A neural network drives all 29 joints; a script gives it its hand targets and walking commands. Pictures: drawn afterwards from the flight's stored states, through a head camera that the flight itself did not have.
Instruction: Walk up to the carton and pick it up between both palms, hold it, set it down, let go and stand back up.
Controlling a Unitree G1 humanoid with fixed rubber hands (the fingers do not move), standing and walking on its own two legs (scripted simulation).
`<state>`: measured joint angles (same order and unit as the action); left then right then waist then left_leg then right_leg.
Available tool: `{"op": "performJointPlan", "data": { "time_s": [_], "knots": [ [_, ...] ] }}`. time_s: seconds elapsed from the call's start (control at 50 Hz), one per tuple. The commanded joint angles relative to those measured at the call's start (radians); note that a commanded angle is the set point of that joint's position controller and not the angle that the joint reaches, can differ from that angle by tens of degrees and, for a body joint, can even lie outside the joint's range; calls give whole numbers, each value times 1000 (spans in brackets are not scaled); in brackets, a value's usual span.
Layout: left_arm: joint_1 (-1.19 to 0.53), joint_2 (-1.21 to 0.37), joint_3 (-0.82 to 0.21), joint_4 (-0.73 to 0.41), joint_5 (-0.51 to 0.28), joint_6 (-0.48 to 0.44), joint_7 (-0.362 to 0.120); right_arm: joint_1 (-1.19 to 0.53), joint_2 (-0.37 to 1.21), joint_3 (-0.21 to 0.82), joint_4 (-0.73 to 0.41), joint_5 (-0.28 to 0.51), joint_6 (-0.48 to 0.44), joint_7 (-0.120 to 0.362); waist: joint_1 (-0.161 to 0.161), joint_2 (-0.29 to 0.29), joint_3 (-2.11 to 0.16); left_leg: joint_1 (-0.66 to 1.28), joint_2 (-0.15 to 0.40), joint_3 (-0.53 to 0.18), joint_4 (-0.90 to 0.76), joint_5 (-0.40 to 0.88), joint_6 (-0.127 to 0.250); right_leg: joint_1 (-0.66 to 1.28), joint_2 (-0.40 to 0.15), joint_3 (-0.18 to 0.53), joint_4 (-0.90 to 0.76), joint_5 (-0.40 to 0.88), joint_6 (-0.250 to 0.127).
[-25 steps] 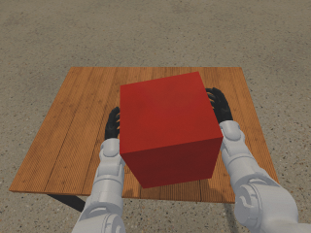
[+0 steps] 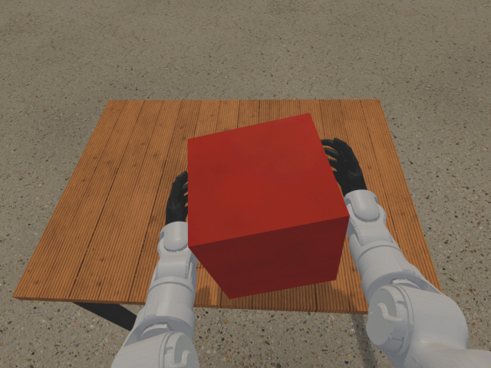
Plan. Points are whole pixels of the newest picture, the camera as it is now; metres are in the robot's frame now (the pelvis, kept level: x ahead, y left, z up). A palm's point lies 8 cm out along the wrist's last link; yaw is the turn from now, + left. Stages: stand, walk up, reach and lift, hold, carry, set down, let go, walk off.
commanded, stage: set down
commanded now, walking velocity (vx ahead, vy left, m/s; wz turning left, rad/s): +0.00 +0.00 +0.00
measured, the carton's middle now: (266, 213) +0.38 -0.01 -0.01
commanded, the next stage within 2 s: none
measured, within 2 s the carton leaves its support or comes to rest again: rests again in 0.32 s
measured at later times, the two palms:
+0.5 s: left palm (179, 217) +0.37 +0.14 +0.01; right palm (349, 185) +0.40 -0.16 +0.03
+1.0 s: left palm (185, 217) +0.37 +0.14 +0.01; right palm (354, 196) +0.39 -0.17 +0.01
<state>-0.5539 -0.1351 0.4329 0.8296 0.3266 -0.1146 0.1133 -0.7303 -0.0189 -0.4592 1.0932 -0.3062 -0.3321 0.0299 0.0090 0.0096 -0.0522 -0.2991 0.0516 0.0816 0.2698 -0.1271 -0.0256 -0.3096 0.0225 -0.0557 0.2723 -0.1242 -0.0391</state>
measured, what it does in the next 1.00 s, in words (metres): stands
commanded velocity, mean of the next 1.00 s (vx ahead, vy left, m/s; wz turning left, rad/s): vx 0.00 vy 0.00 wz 0.00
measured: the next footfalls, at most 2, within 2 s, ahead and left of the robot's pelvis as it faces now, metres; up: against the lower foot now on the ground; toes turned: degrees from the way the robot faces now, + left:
none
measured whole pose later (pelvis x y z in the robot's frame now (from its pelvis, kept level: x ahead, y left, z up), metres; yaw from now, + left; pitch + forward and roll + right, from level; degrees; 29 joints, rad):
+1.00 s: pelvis +0.00 +0.00 +0.00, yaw -1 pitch +12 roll +0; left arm -0.55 -0.19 0.50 0.81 0.41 -0.27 0.11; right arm -0.69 -0.03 -0.50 1.10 -0.33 -0.46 0.04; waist 0.03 0.01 -0.03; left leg -0.36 0.06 0.11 0.31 -0.15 -0.02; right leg -0.38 0.03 -0.04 0.31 -0.14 -0.04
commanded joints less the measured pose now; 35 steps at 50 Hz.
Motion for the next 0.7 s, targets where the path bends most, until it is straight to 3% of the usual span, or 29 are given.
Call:
{"op": "performJointPlan", "data": {
  "time_s": [0.0, 0.12, 0.28, 0.68],
  "knots": [
    [-601, -460, -279, -139, 22, -105, -74, -387, 512, 212, -5, -50, -20, 102, -2, -32, -479, 176, -32, 26, 22, 188, 4, 209, -7, -14, 31, 282, 57],
    [-548, -461, -273, -123, 42, -129, -77, -361, 515, 233, 3, -48, -43, 99, 6, -30, -490, 149, -33, 28, 40, 257, 3, 243, -9, -2, 57, 390, 60],
    [-485, -455, -268, -92, 56, -149, -84, -333, 506, 249, 34, -49, -68, 89, 4, -47, -447, 107, -34, 27, 48, 262, 10, 259, -9, 4, 70, 437, 62],
    [-409, -425, -189, -51, 128, -168, -87, -289, 464, 162, 45, -113, -86, 103, 15, -46, -369, 95, -33, 33, 34, 184, 21, 188, -9, 4, 39, 272, 45]
  ]
}}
